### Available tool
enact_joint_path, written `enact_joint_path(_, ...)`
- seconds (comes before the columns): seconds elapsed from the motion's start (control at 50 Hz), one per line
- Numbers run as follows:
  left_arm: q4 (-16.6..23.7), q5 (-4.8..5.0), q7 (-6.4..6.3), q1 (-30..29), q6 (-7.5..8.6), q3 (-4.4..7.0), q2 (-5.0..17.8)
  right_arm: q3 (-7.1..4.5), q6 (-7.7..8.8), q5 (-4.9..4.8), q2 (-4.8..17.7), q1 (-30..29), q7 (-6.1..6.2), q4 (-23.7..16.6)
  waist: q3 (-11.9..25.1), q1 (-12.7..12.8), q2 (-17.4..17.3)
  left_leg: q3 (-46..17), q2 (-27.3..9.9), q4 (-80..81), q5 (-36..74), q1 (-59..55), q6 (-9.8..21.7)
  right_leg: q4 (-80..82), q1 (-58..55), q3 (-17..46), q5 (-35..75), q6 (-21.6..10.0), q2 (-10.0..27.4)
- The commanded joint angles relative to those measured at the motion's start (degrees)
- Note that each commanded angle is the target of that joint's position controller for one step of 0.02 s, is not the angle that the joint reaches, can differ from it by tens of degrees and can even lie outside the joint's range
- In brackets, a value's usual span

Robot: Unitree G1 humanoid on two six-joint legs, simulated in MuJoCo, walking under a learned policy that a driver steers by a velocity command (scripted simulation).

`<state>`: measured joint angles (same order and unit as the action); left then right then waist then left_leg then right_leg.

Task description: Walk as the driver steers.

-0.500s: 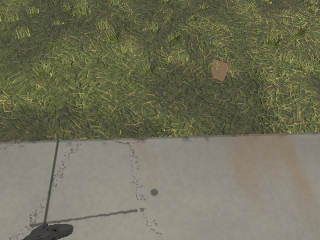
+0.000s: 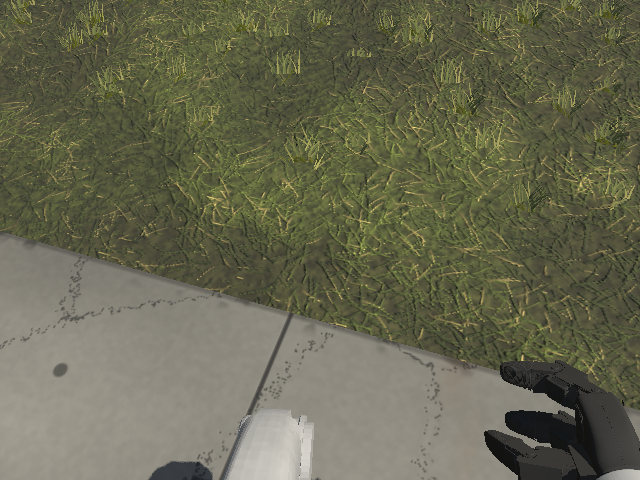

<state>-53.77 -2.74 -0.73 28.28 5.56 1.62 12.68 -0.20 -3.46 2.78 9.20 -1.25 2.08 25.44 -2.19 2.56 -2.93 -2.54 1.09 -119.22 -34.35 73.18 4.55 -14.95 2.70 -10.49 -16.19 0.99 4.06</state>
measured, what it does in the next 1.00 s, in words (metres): climbs, turning right: left foot 0.19 m higher, then right foot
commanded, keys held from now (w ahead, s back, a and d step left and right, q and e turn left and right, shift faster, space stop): w+e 1.00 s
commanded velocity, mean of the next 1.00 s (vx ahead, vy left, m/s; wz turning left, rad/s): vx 0.50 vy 0.00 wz -0.40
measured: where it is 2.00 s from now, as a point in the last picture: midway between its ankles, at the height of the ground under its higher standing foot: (508, 177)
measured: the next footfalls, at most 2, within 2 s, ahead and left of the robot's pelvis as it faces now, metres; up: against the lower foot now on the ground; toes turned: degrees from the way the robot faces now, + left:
left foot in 0.14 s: +0.29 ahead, +0.14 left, +0.19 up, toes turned +5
right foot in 0.70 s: +0.55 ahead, -0.04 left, +0.19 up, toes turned -20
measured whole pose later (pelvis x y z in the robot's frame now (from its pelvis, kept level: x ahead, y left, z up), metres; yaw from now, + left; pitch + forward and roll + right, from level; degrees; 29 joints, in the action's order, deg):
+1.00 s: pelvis +0.59 +0.02 +0.19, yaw -29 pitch +3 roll +0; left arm -40.2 0.9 0.0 22.0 2.5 3.2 13.5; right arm -2.0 6.8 0.4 14.8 2.0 0.1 36.5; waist -0.7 4.3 -1.6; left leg -6.5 -6.1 -43.6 -4.0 39.6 -4.2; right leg -21.6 8.9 6.7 -14.7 -5.2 -7.0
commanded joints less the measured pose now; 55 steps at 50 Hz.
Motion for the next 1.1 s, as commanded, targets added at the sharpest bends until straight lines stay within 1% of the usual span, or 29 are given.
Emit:
enact_joint_path(0.02,-4.3,1.56,-1.35,7.5,-0.39,0.25,4.1,3.79,2.35,-0.14,-5.3,-20.1,-1.43,-14.3,-4.4,1.8,10.2,5.6,-4.8,9.1,-4.0,15.3,1.5,15.2,-7.7,10.7,7.3,-9.8,11.4)
enact_joint_path(0.04,-5.2,1.63,-2.17,8.2,-1.07,0.14,4.3,4.1,2.48,-0.03,-4.9,-21.2,-2.23,-15.2,-2.6,1.9,9.4,8.6,-6.5,14.1,-3.1,12.7,1.4,17.4,-10.0,10.2,13.5,-10.5,11.0)
enact_joint_path(0.06,-3.6,3.2,-2.64,4.8,-1.96,0.12,4.1,5.23,2.65,-1.19,-6.4,-17.2,-3.96,-14.9,1.4,-0.2,7.9,11.8,-7.2,34.2,4.4,-12.2,2.2,23.9,0.2,6.3,24.4,-12.3,9.2)
enact_joint_path(0.08,-1.4,3.26,-1.9,2.3,-2.27,-0.22,4.0,4.43,2.8,-2.14,-5.3,-14.5,-4.6,-11.3,6.7,0.2,4.9,17.1,-3.1,42.0,8.3,-34.3,2.2,22.5,8.9,5.0,39.4,-13.5,7.2)
enact_joint_path(0.12,0.2,2.94,0.34,2.8,-0.22,2.37,15.8,0.61,2.01,-2.22,0.5,7.8,-3.57,-3.4,23.3,-9.6,15.0,14.9,4.7,42.5,5.2,-56.2,3.3,0.2,-1.0,5.8,101.7,-12.4,12.4)
enact_joint_path(0.14,1.1,4.52,1.8,-1.2,0.82,4.7,20.6,-1.47,1.75,-1.81,4.3,19.1,-2.81,-0.8,28.5,-16.2,17.6,7.9,3.6,50.1,5.1,-63.2,4.8,-15.6,-2.4,6.7,106.2,-9.6,12.3)
enact_joint_path(0.16,4.9,6.89,3.51,-2.8,2.3,4.8,18.4,-3.38,2.83,-1.17,8.7,24.0,-2.01,1.1,32.0,-18.5,8.0,-14.5,-7.7,62.2,-2.7,-76.4,7.4,-35.6,14.6,9.7,86.0,-6.5,6.1)
enact_joint_path(0.18,8.4,5.06,5.06,-5.9,2.97,4.86,11.2,-6.22,2.83,-0.8,17.2,27.4,-1.52,4.1,34.8,-17.3,-12.7,-43.4,-20.8,89.8,-0.8,-79.2,7.0,-60.8,24.5,15.4,9.0,-3.8,-7.3)
enact_joint_path(0.2,8.6,3.04,4.67,-5.6,2.38,4.91,5.4,-6.85,2.93,-1.61,16.2,21.4,-2.05,5.5,32.3,-13.4,-5.9,-52.2,-23.7,96.3,-4.6,-72.2,4.9,-84.6,32.0,28.0,7.2,-3.9,-8.9)
enact_joint_path(0.22,4.5,6.79,3.48,-6.2,1.43,4.28,1.4,-3.64,5.33,-2.43,12.9,18.8,-3.04,8.3,25.3,-9.8,-2.6,-49.1,-26.9,99.7,4.3,-67.4,8.1,-97.6,38.9,27.8,4.4,-4.1,-9.0)
enact_joint_path(0.26,10.1,4.6,1.63,-10.2,0.55,2.25,-0.2,-1.24,8.24,-3.71,1.4,15.3,-5.06,15.8,6.4,-3.4,4.4,-28.3,-21.7,94.4,15.7,-54.5,5.3,-99.3,46.6,21.0,5.3,-7.3,-2.8)
enact_joint_path(0.28,11.2,4.71,1.69,-8.7,-0.15,1.16,-2.1,0.1,8.95,-1.77,-4.0,12.7,-5.48,18.3,4.0,0.4,3.4,-19.7,-19.4,94.0,18.4,-49.5,2.5,-98.7,45.3,22.3,10.4,-8.5,-1.7)
enact_joint_path(0.32,11.2,5.87,1.85,-7.9,-1.92,-0.06,-3.8,0.32,9.46,-1.4,-6.2,11.4,-4.98,20.7,1.5,2.5,0.4,-4.0,-15.5,94.4,27.4,-49.6,0.1,-93.2,47.5,23.0,13.4,-8.8,-2.1)
enact_joint_path(0.38,13.9,4.84,1.3,-13.3,-3.84,0.15,-0.3,0.41,9.83,-1.4,-3.8,10.5,-3.61,23.1,-2.6,3.1,-0.5,14.6,-8.7,103.5,38.6,-44.1,-4.0,-68.6,41.4,15.7,19.9,-8.4,-3.8)
enact_joint_path(0.4,15.2,3.93,1.52,-15.6,-3.83,0.29,0.1,0.05,9.87,-1.22,-1.5,12.3,-2.75,24.2,-1.9,2.4,-1.8,16.6,-7.1,105.6,41.9,-45.7,-4.6,-62.1,39.2,12.9,24.2,-8.0,-4.9)
enact_joint_path(0.44,15.4,4.42,2.21,-16.4,-3.93,1.05,1.7,-0.64,9.7,-1.32,2.8,16.6,-0.86,25.4,0.6,1.2,-1.8,18.5,-6.6,108.4,43.5,-53.3,-3.7,-51.7,36.5,9.0,26.7,-6.3,-5.4)
enact_joint_path(0.56,21.1,4.93,5.23,-28.8,-4.2,1.47,2.1,-3.26,9.56,-3.26,13.4,23.1,1.6,24.4,0.1,-4.2,-2.0,17.0,-15.0,106.5,66.5,-77.2,-4.5,-25.2,35.6,4.3,18.9,-7.9,-4.2)
enact_joint_path(0.64,21.9,5.12,5.71,-26.8,-5.32,2.55,5.3,-5.22,6.5,-3.61,16.3,23.1,1.92,22.1,1.5,-2.8,-4.3,17.0,-18.0,94.4,85.3,-87.5,-1.6,-20.8,33.4,0.9,5.3,-8.7,-6.6)
enact_joint_path(0.68,19.8,5.45,5.01,-17.3,-5.25,4.49,8.9,-6.06,5.45,-3.55,17.9,21.6,1.44,20.7,5.1,1.6,-4.2,17.0,-17.0,80.7,87.6,-83.8,-0.3,-15.6,20.8,0.7,2.0,-11.0,-9.1)
enact_joint_path(0.7,17.5,4.78,3.98,-8.1,-5.07,6.32,12.1,-6.08,5.72,-3.78,18.0,19.5,1.21,19.3,9.3,6.5,-1.5,16.7,-13.9,67.1,76.5,-72.4,-0.8,-11.0,3.8,6.0,4.1,-13.5,-8.8)
enact_joint_path(0.72,16.7,3.67,3.01,-3.7,-4.61,7.38,16.7,-4.33,7.25,-2.55,11.1,19.1,0.35,15.8,11.1,4.6,10.5,14.0,-4.7,46.4,32.6,-43.6,-4.0,-12.9,-17.2,30.3,1.3,-22.2,4.3)
enact_joint_path(0.74,17.4,3.46,2.72,-6.2,-3.35,6.58,15.4,-2.85,10.32,-3.49,8.6,17.5,-1.07,13.0,15.4,1.9,14.3,1.0,4.4,31.9,3.3,-26.6,-4.8,-1.6,-24.5,58.6,-13.9,-30.8,12.7)
enact_joint_path(0.76,18.2,3.31,2.31,-7.6,-2.44,5.44,10.8,-3.58,12.5,-5.0,11.5,12.1,-2.42,11.3,10.8,3.3,8.0,-5.9,-0.2,30.5,8.9,-22.4,-2.8,3.1,-18.1,55.9,-13.2,-27.4,12.9)
enact_joint_path(0.78,18.6,3.35,2.36,-10.5,-1.83,4.42,8.2,-3.61,13.36,-5.27,12.6,11.4,-2.83,10.5,6.3,0.3,1.9,-5.7,-2.6,35.0,14.6,-24.6,-2.0,3.3,-9.9,47.5,-6.7,-24.3,11.1)
enact_joint_path(0.82,19.4,3.8,2.53,-14.5,-1.18,3.29,6.0,-4.25,12.78,-3.64,12.9,13.1,-2.4,11.0,2.7,-3.8,-3.4,-4.1,-6.1,44.0,19.0,-29.8,-3.6,3.6,0.5,35.5,5.7,-20.1,5.2)
enact_joint_path(0.9,19.4,3.26,0.83,-13.1,-1.11,3.84,8.9,-3.6,10.92,-1.77,10.9,9.6,-1.47,9.1,1.1,-4.2,0.8,-0.5,-7.4,57.7,20.7,-34.1,-8.4,2.7,12.6,28.1,18.1,-18.9,1.7)
enact_joint_path(0.96,18.1,3.65,0.09,-8.9,-2.14,4.54,11.0,-1.83,10.76,-1.81,7.0,0.5,-1.83,7.5,1.0,0.4,5.2,2.2,-3.7,77.2,32.7,-42.4,-9.3,0.5,18.5,23.6,14.8,-15.1,-2.6)
enact_joint_path(1.04,17.2,4.61,0.01,-5.4,-2.92,4.69,10.7,-3.22,11.02,-3.76,10.6,-1.9,-2.68,6.7,3.5,2.0,9.8,-0.3,-1.0,88.1,35.5,-46.1,-8.8,-4.4,10.8,30.1,8.0,-13.2,-0.1)
enact_joint_path(1.1,17.8,4.54,-0.18,-7.2,-3.29,4.84,10.0,-5.16,11.87,-3.76,13.4,3.3,-2.66,7.9,5.3,-2.0,11.7,-0.8,-1.0,92.4,31.4,-53.1,-5.7,-12.0,7.1,33.7,9.6,-10.6,1.4)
